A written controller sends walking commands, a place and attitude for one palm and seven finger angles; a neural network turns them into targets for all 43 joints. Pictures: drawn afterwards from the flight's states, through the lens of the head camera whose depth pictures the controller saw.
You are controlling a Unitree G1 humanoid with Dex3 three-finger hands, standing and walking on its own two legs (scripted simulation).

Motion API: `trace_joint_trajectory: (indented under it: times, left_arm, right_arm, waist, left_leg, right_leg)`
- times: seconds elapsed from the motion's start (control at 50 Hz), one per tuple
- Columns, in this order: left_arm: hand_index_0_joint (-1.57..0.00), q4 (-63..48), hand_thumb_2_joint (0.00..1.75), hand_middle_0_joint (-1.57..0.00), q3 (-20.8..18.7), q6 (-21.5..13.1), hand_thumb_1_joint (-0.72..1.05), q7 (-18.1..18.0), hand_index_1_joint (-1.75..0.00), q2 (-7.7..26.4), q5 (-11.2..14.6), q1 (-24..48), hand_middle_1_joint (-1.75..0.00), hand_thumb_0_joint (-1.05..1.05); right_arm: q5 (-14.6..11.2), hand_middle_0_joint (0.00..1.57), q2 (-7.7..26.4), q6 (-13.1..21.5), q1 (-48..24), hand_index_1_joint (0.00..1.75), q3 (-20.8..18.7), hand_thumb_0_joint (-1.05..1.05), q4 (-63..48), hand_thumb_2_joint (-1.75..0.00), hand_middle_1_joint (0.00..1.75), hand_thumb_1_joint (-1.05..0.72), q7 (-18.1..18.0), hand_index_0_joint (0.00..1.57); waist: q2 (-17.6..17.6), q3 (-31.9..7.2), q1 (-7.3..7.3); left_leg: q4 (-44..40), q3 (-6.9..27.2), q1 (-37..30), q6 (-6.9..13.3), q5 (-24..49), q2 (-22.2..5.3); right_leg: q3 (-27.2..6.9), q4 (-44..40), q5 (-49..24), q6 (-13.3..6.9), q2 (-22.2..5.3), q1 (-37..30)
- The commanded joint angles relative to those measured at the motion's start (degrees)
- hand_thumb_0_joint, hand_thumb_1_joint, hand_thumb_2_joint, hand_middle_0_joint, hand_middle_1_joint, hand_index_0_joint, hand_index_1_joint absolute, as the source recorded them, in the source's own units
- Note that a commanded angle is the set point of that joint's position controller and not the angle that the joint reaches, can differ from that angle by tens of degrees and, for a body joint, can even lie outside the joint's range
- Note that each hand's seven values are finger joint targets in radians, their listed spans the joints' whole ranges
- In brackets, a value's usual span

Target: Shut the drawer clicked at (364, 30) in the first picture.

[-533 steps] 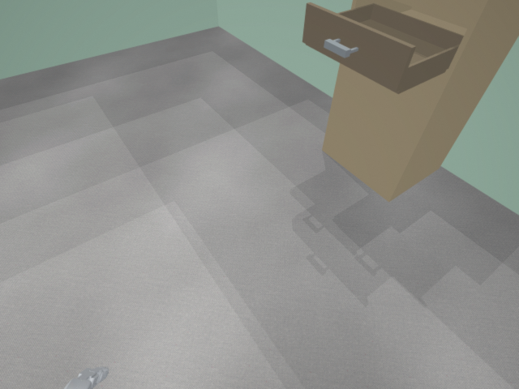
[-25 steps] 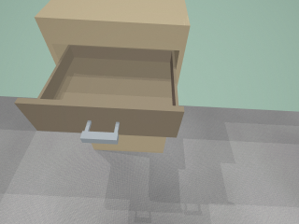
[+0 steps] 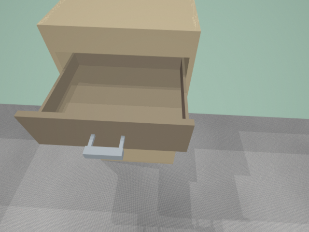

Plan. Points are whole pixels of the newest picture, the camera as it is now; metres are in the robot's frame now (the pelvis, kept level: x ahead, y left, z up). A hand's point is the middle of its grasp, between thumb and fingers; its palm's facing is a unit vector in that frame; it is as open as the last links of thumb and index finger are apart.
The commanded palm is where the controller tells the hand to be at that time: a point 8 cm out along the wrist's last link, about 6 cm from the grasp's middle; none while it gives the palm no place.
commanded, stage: raise the hand and make a fist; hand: left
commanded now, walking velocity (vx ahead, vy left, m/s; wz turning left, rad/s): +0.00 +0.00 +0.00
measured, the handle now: (105, 145) +0.32 +0.16 +0.02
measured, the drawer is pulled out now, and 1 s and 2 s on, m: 0.29 0.29 0.29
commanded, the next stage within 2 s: bring the fist close to the handle in 1.98 s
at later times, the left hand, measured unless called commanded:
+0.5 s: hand out of the picture +0.11 +0.15 -0.03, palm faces +0.07 -1.00 -0.06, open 6.1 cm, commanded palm +0.10 +0.21 -0.01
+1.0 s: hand (84, 214) +0.15 +0.16 +0.05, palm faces +0.12 -0.99 -0.08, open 3.6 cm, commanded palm +0.09 +0.20 +0.05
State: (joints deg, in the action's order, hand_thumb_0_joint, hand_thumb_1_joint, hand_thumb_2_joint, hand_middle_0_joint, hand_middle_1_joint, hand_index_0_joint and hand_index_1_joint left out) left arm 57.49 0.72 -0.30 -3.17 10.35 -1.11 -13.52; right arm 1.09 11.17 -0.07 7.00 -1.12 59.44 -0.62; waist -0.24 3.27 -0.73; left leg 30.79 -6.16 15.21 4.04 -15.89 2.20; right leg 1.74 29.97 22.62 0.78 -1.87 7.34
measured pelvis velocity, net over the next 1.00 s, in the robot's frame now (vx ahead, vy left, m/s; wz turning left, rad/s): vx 0.02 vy -0.03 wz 0.09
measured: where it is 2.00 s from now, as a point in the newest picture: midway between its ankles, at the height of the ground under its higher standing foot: outside the picture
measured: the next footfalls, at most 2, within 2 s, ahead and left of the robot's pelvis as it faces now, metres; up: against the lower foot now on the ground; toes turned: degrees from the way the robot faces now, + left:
right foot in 0.28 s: +0.05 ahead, -0.09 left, +0.00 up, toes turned +2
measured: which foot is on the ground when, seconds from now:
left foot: down 0.00-1.00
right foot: down 0.00-0.12, up 0.14-0.26, down 0.28-1.00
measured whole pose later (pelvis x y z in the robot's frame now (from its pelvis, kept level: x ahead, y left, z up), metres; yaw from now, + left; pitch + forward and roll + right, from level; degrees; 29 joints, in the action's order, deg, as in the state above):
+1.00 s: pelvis +0.02 -0.03 -0.03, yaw +5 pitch +8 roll +0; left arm -14.9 -9.9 -20.4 16.8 11.2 16.9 -42.5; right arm -3.1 14.1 14.0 14.8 -1.6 33.2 -1.4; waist 1.9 -6.7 -0.8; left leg 49.4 0.5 32.4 1.2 -25.2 1.9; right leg 5.8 48.4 26.0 -4.1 3.4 31.0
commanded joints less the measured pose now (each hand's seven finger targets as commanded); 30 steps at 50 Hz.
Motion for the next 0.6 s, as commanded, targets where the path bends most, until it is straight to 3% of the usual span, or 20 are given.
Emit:
trace_joint_trajectory:
  times: [0.0, 0.04, 0.06, 0.08, 0.1, 0.12, 0.14, 0.16, 0.18, 0.2, 0.24, 0.28, 0.3, 0.32, 0.34, 0.4, 0.44, 0.46, 0.52, 0.58]
  left_arm:
    - [-0.2, -1.21, 0.9, -0.2, -1.63, -0.51, 0.9, -0.25, -0.3, 7.73, 0.26, -4.34, -0.3, 0.0]
    - [-0.2, -1.18, 0.9, -0.2, -1.62, -0.45, 0.9, -0.18, -0.3, 7.63, 0.19, -4.19, -0.3, 0.0]
    - [-0.2, -0.99, 0.9, -0.2, -1.49, -1.86, 0.9, -1.73, -0.3, 6.21, -0.79, -7.98, -0.3, 0.0]
    - [-0.22, -89.27, 0.9, -0.22, -16.85, -12.29, 0.9, -2.46, -0.32, 23.12, 8.68, 33.24, -0.32, 0.0]
    - [-0.24, -74.92, 0.9, -0.24, -11.24, -9.47, 0.9, -3.6, -0.34, 16.15, 4.8, 0.37, -0.34, 0.0]
    - [-0.26, -69.42, 0.9, -0.26, -9.51, -6.57, 0.9, -6.7, -0.37, 11.59, 6.5, -3.84, -0.37, 0.0]
    - [-0.28, -57.7, 0.9, -0.28, 2.94, -1.28, 0.9, -5.44, -0.39, -5.08, 7.28, -18.18, -0.39, 0.0]
    - [-0.3, -67.13, 0.9, -0.3, 1.36, -2.27, 0.9, -3.59, -0.41, -3.28, 8.88, -8.61, -0.41, 0.0]
    - [-0.32, -65.67, 0.9, -0.32, -0.76, -3.99, 0.9, -1.35, -0.43, -1.46, 8.64, -8.82, -0.43, 0.0]
    - [-0.34, -61.28, 0.9, -0.34, -1.38, -6.52, 0.9, 0.95, -0.45, -2.07, 9.51, -13.87, -0.45, 0.0]
    - [-0.38, -53.11, 0.9, -0.38, -4.18, -12.74, 0.9, 5.82, -0.5, -1.56, 11.13, -24.13, -0.5, 0.0]
    - [-0.42, -53.25, 0.9, -0.42, -8.34, -20.09, 0.9, 12.32, -0.54, 1.73, 13.49, -25.34, -0.54, 0.0]
    - [-0.44, -52.56, 0.9, -0.44, -12.0, -23.35, 0.9, 15.68, -0.56, 4.97, 14.85, -23.84, -0.56, 0.0]
    - [-0.46, -51.25, 0.9, -0.46, -13.48, -26.57, 0.9, 17.86, -0.58, 7.51, 14.92, -23.64, -0.58, 0.0]
    - [-0.48, -55.89, 0.9, -0.48, -8.92, -30.15, 0.9, 20.18, -0.6, 5.07, 15.43, -20.89, -0.6, 0.0]
    - [-0.54, -69.3, 0.9, -0.54, -13.32, -35.45, 0.9, 20.26, -0.67, 11.05, 16.65, -13.28, -0.67, 0.0]
    - [-0.58, -78.87, 0.9, -0.58, -16.8, -36.53, 0.9, 17.66, -0.71, 14.18, 18.12, -8.25, -0.71, 0.0]
    - [-0.6, -80.08, 0.9, -0.6, -15.81, -36.28, 0.9, 16.6, -0.73, 12.45, 18.86, -9.18, -0.73, 0.0]
    - [-0.66, -80.08, 0.9, -0.66, -14.39, -35.19, 0.9, 15.31, -0.8, 12.33, 19.18, -5.88, -0.8, 0.0]
    - [-0.72, -73.88, 0.9, -0.72, -7.7, -30.26, 0.9, 18.45, -0.86, 9.77, 17.88, -6.85, -0.86, 0.0]
  right_arm:
    - [-0.31, 0.2, 6.75, 0.61, 1.85, 0.3, -1.04, 0.0, -1.74, -0.9, 0.3, -0.9, -0.29, 0.2]
    - [-0.36, 0.2, 6.79, 0.63, 1.59, 0.3, -1.0, 0.0, -1.65, -0.9, 0.3, -0.9, -0.27, 0.2]
    - [-0.59, 0.2, 7.96, 1.43, 3.65, 0.3, -1.13, 0.0, -5.25, -0.9, 0.3, -0.9, -0.47, 0.2]
    - [-3.33, 0.2, 14.15, 9.37, 8.2, 0.3, -3.77, 0.0, -22.66, -0.9, 0.3, -0.9, -1.11, 0.2]
    - [-2.26, 0.2, 9.4, 16.37, 5.44, 0.3, -0.09, 0.0, -20.32, -0.9, 0.3, -0.9, -3.89, 0.2]
    - [-2.18, 0.2, 9.51, 17.23, 4.69, 0.3, -1.86, 0.0, -15.6, -0.9, 0.3, -0.9, -4.14, 0.2]
    - [-3.67, 0.2, 6.22, 16.69, 6.31, 0.3, -0.88, 0.0, -15.64, -0.9, 0.3, -0.9, -2.95, 0.2]
    - [-2.96, 0.2, 8.11, 16.47, 4.69, 0.3, -1.93, 0.0, -20.75, -0.9, 0.3, -0.9, -1.41, 0.2]
    - [-2.72, 0.2, 8.56, 16.19, 3.46, 0.3, -2.99, 0.0, -21.8, -0.9, 0.3, -0.9, -1.04, 0.2]
    - [-2.39, 0.2, 9.03, 16.11, 3.1, 0.3, -3.23, 0.0, -23.64, -0.9, 0.3, -0.9, -0.98, 0.2]
    - [-2.52, 0.2, 9.7, 15.26, 1.29, 0.3, -2.93, 0.0, -27.17, -0.9, 0.3, -0.9, -0.6, 0.2]
    - [-1.96, 0.2, 10.24, 14.83, -1.62, 0.3, -2.68, 0.0, -30.36, -0.9, 0.3, -0.9, -0.53, 0.2]
    - [-2.15, 0.2, 10.39, 14.58, -2.52, 0.3, -2.92, 0.0, -31.62, -0.9, 0.3, -0.9, -0.26, 0.2]
    - [-3.06, 0.2, 10.16, 14.65, -2.45, 0.3, -3.46, 0.0, -32.41, -0.9, 0.3, -0.9, 0.0, 0.2]
    - [-3.0, 0.2, 10.05, 15.4, -4.08, 0.3, -2.86, 0.0, -34.82, -0.9, 0.3, -0.9, 0.28, 0.2]
    - [-3.32, 0.2, 8.92, 16.93, -3.76, 0.3, -2.66, 0.0, -38.51, -0.9, 0.3, -0.9, -0.17, 0.2]
    - [-3.28, 0.2, 8.35, 17.43, -1.98, 0.3, -2.76, 0.0, -39.23, -0.9, 0.3, -0.9, -1.01, 0.2]
    - [-3.48, 0.2, 7.54, 17.65, -0.87, 0.3, -2.34, 0.0, -39.25, -0.9, 0.3, -0.9, -1.46, 0.2]
    - [-4.1, 0.2, 8.3, 18.46, 1.18, 0.3, -2.04, 0.0, -37.09, -0.9, 0.3, -0.9, -2.25, 0.2]
    - [-4.54, 0.2, 9.4, 19.09, 0.99, 0.3, -1.29, 0.0, -36.21, -0.9, 0.3, -0.9, -2.43, 0.2]
  waist:
    - [0.34, -3.37, 0.53]
    - [0.07, -3.25, 0.4]
    - [-3.78, -4.26, 1.09]
    - [5.91, -36.13, 4.82]
    - [24.68, -33.48, 1.01]
    - [19.47, -28.59, 1.34]
    - [12.36, -16.59, 3.39]
    - [5.12, -10.17, 2.74]
    - [0.46, -5.55, 2.96]
    - [-5.29, -2.48, 2.29]
    - [-12.76, -3.47, 1.08]
    - [-9.93, -7.87, -0.22]
    - [-6.5, -7.33, -0.58]
    - [-8.29, -5.23, -0.39]
    - [-6.88, -4.16, 0.34]
    - [0.69, -12.69, -0.31]
    - [3.79, -18.55, 0.16]
    - [4.34, -18.42, 0.84]
    - [3.99, -14.75, 3.63]
    - [3.4, -9.49, 5.24]
  left_leg:
    - [-4.24, 9.53, -8.59, -1.12, 21.2, -8.11]
    - [-4.54, 9.4, -9.02, -1.13, 21.33, -8.23]
    - [5.33, 8.69, -9.18, -1.43, 33.73, -9.78]
    - [-2.46, 13.54, -25.89, -3.29, 44.13, -5.84]
    - [-9.93, 16.76, -42.1, -4.04, 55.84, -10.37]
    - [-11.48, 15.09, -31.2, -8.9, 48.45, -8.46]
    - [-11.98, 13.47, -22.88, -7.74, 39.64, -8.52]
    - [-9.53, 12.82, -14.84, -6.11, 36.4, -8.62]
    - [-5.42, 10.95, -7.77, -5.18, 27.01, -8.09]
    - [-1.12, 10.0, -1.8, -4.4, 16.64, -6.14]
    - [5.66, 8.17, 8.68, -4.17, 5.05, -3.19]
    - [9.56, 6.47, 17.52, -4.45, -0.32, -1.63]
    - [11.31, 6.3, 22.03, -4.86, -4.94, -1.16]
    - [14.27, 5.77, 26.37, -4.86, -8.09, -1.12]
    - [17.02, 5.2, 29.85, -4.45, -11.0, -0.64]
    - [21.8, 4.67, 31.1, -3.28, -13.86, -0.34]
    - [23.75, 4.96, 29.11, -2.87, -13.54, -0.53]
    - [24.75, 5.09, 28.35, -2.61, -12.8, -0.57]
    - [27.54, 5.82, 27.34, -2.29, -12.39, -0.85]
    - [26.57, 7.61, 28.01, -2.09, -12.36, -1.66]
  right_leg:
    - [-4.53, -4.86, -17.82, -2.0, -4.82, 5.44]
    - [-4.4, -5.35, -17.76, -1.83, -4.77, 5.17]
    - [-6.39, -4.83, -33.71, -0.82, -4.93, 6.74]
    - [1.89, 3.75, -39.37, -2.58, -0.92, 8.45]
    - [2.95, 15.22, -12.51, -2.22, 3.16, 17.77]
    - [1.43, 19.23, -2.7, -2.42, 2.79, 16.29]
    - [1.49, 18.83, -0.3, -1.54, 2.53, 20.49]
    - [1.7, 16.31, -0.62, -1.65, 0.95, 20.72]
    - [2.76, 11.18, 1.59, -1.83, 1.17, 22.06]
    - [4.13, 5.88, 0.03, -2.14, 2.11, 22.97]
    - [3.9, 2.72, -5.29, -2.09, 2.22, 22.09]
    - [2.86, 8.25, -2.83, -2.37, 1.85, 24.52]
    - [1.26, 9.58, 3.06, -2.72, 1.31, 26.79]
    - [-3.46, 8.31, 9.74, -2.88, 0.28, 27.05]
    - [-6.7, 8.26, 16.08, -2.54, -0.4, 29.06]
    - [-12.95, 8.78, 28.13, -2.49, -1.16, 29.31]
    - [-13.88, 8.91, 29.68, -2.59, -0.79, 28.61]
    - [-14.6, 7.48, 29.51, -2.54, -0.85, 28.4]
    - [-16.96, 3.52, 30.3, -1.66, -1.4, 30.57]
    - [-17.92, 1.39, 26.94, 0.0, -2.86, 30.56]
